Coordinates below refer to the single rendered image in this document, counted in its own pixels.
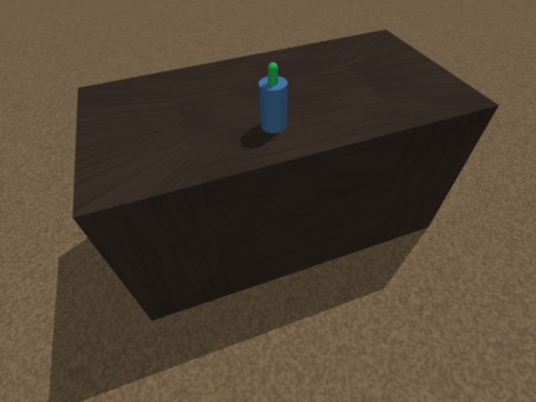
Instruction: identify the bottle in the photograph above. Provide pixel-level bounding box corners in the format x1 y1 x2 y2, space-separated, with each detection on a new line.
259 62 287 133

